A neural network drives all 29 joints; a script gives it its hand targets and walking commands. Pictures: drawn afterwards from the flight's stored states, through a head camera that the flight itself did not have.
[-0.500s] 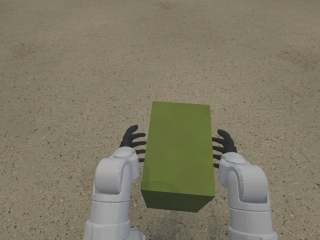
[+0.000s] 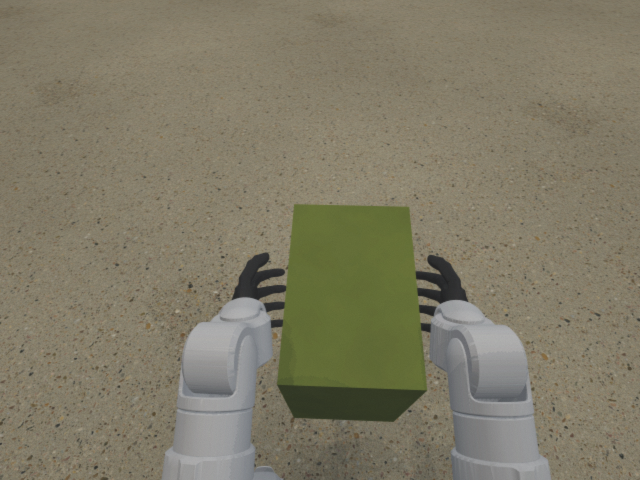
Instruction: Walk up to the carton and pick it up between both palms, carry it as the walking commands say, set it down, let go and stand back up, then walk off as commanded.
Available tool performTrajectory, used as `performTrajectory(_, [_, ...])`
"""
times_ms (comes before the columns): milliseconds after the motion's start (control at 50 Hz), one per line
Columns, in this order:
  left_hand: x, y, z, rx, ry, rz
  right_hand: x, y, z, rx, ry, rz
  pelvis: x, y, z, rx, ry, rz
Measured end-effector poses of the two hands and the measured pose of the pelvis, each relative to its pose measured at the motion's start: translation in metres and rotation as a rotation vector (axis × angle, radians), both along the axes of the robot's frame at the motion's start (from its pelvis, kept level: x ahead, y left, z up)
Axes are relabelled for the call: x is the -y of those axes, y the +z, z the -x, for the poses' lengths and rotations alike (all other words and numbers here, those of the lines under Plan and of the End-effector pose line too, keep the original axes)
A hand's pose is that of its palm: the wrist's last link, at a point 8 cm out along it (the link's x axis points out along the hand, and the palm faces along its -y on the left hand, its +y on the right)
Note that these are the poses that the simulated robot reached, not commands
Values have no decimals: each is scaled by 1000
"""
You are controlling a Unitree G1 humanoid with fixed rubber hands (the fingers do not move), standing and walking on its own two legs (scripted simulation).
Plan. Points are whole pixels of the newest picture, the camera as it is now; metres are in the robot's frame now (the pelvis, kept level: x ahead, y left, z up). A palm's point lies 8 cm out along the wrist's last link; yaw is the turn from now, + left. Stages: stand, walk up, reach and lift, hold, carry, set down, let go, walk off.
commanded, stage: carry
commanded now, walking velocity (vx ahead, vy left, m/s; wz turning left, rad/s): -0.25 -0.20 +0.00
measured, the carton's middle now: (347, 320) +0.34 +0.02 +0.03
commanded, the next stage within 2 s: none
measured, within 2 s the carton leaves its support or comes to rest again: neither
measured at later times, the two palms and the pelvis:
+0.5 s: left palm out of the picture +0.08 +0.00 +0.11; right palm out of the picture +0.10 -0.23 +0.11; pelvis -0.20 -0.14 +0.01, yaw -1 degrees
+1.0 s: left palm out of the picture -0.08 -0.13 +0.10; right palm out of the picture -0.07 -0.36 +0.10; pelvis -0.36 -0.26 +0.01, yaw +1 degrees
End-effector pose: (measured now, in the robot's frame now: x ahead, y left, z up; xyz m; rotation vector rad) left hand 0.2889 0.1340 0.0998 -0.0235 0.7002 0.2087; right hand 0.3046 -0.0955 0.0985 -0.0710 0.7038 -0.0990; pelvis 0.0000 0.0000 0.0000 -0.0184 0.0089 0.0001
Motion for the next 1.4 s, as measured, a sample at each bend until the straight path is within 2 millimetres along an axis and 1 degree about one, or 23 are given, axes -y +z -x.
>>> performTrajectory(80, [34, -6, 34, -65, -56, -3, 36, -10, 46, -62, -46, -25, 18, 7, 38, -4, 10, -46])
performTrajectory(160, [62, -5, 59, -46, -98, -3, 62, -10, 87, -44, -98, -21, 33, 5, 72, -16, 9, -38])
performTrajectory(220, [75, -5, 79, 3, -106, 26, 75, -4, 112, 1, -118, 1, 43, -2, 99, -34, 17, -23])
performTrajectory(320, [88, -7, 134, -26, -79, 42, 90, 1, 157, -39, -58, 14, 70, 11, 141, -8, 12, -5])
performTrajectory(380, [96, -4, 164, -26, -50, 48, 100, 6, 178, -40, -22, 10, 90, 15, 163, -11, 5, 10])
performTrajectory(440, [111, 3, 187, 10, -23, 39, 113, 11, 192, -4, -1, 11, 110, 13, 183, -25, -7, 16])
performTrajectory(500, [135, 7, 206, 37, -10, 34, 136, 10, 206, 21, -1, 17, 135, 5, 204, -32, -12, 10])
performTrajectory(560, [162, 8, 226, 4, -37, -2, 163, 4, 232, -9, -24, -2, 154, 9, 226, -25, 4, 1])
performTrajectory(620, [186, 10, 245, -25, -82, -10, 187, 2, 262, -34, -63, -22, 165, 13, 246, -26, 8, -31])
performTrajectory(680, [205, 14, 260, -14, -116, -22, 206, 4, 288, -22, -100, -29, 173, 13, 267, -32, 12, -38])
performTrajectory(740, [217, 16, 275, 17, -117, -27, 216, 7, 310, 4, -109, -24, 182, 9, 287, -36, 24, -36])
performTrajectory(780, [221, 14, 290, 10, -107, -14, 222, 9, 323, -3, -97, -13, 191, 10, 301, -29, 21, -34])
performTrajectory(840, [227, 12, 314, -4, -80, -8, 229, 10, 338, -15, -58, -16, 207, 12, 317, -30, 8, -27])
performTrajectory(900, [238, 9, 335, 10, -42, -6, 239, 10, 348, 2, -23, -9, 227, 6, 333, -34, -12, -30])
performTrajectory(980, [260, 2, 360, -11, -32, 7, 261, 1, 366, -14, -18, 10, 253, 4, 357, -35, 5, -43])
performTrajectory(1040, [275, -4, 377, -44, -44, 22, 277, -4, 384, -47, -26, 9, 265, 8, 373, -46, 19, -60])
performTrajectory(1160, [297, -8, 397, -24, -53, 20, 298, -3, 413, -22, -43, 9, 285, 4, 401, -63, 29, -34])
performTrajectory(1240, [310, -6, 417, -51, -40, 19, 312, 0, 429, -50, -14, 8, 302, 13, 415, -52, 31, -25])
performTrajectory(1280, [317, -2, 424, -51, -34, 19, 320, 2, 433, -53, -3, 10, 313, 17, 418, -55, 27, -16])
performTrajectory(1340, [333, 4, 428, -24, -21, 16, 335, 7, 434, -28, 7, 7, 332, 18, 423, -68, 10, -3])
performTrajectory(1400, [356, 9, 429, 15, -12, 10, 358, 8, 433, 8, 4, -3, 355, 13, 427, -81, -5, -2])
